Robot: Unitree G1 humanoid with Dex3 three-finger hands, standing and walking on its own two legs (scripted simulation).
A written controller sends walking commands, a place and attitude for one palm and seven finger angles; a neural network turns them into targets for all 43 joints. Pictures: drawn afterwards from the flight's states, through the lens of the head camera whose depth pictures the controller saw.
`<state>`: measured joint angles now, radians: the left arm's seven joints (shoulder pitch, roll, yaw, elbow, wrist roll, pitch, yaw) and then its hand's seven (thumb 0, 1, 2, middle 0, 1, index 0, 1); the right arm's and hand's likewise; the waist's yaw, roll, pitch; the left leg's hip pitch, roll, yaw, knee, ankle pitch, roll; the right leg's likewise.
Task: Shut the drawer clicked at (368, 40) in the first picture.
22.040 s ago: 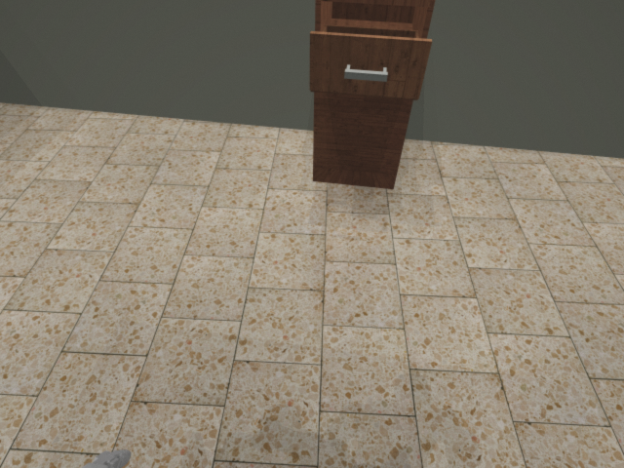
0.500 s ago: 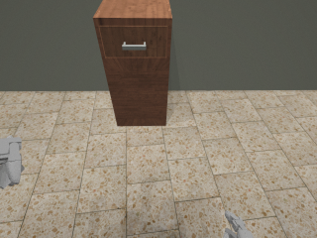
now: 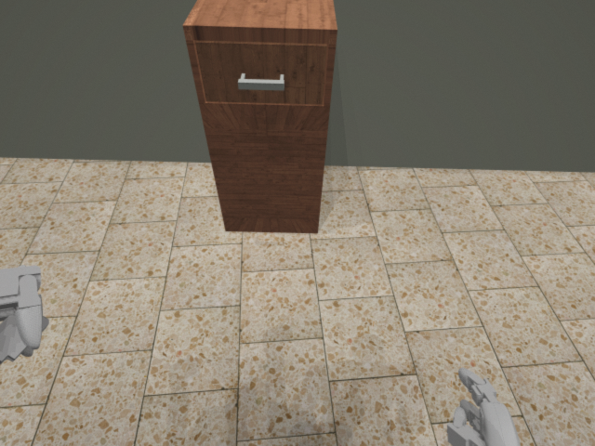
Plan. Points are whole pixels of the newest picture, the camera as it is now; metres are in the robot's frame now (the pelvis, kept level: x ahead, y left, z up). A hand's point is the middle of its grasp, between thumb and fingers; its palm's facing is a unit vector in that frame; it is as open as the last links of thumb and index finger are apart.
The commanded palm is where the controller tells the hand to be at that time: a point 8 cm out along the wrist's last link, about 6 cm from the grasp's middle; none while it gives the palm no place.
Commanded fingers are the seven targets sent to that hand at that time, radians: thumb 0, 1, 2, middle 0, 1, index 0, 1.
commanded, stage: stop stepping back and stand still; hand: left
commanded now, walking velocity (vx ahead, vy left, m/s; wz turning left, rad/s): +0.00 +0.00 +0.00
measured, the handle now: (262, 80) +1.04 +0.15 -0.04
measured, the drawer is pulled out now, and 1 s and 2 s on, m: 0.00 0.00 0.00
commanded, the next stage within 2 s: let the arm hang, fingers relaxed in 0.80 s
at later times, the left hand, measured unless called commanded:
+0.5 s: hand (32, 314) +0.21 +0.27 +0.15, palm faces +0.33 -0.81 -0.48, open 3.3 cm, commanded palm +0.15 +0.31 +0.18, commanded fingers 0.00 0.90 0.90 -1.40 -1.60 -1.40 -1.60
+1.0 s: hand (66, 370) +0.20 +0.29 +0.03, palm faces +0.14 -0.86 -0.49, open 3.2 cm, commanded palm none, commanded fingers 0.00 0.90 0.90 -1.16 -1.34 -1.16 -1.34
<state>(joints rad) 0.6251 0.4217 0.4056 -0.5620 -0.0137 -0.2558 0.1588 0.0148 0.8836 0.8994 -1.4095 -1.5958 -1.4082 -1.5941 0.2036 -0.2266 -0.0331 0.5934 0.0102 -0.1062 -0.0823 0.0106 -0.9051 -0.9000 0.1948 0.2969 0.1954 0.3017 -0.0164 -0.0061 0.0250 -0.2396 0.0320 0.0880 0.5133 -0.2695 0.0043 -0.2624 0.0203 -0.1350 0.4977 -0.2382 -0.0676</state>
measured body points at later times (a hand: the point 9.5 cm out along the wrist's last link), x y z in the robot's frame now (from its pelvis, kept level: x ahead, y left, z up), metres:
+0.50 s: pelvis +0.02 +0.03 +0.00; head +0.04 +0.03 +0.45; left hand +0.19 +0.31 +0.18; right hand +0.18 -0.20 -0.09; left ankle +0.00 +0.11 -0.74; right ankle +0.02 -0.07 -0.74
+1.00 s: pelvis +0.00 +0.05 +0.00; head +0.01 +0.02 +0.45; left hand +0.19 +0.33 +0.06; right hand +0.16 -0.20 -0.11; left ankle +0.00 +0.12 -0.74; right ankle +0.02 -0.07 -0.74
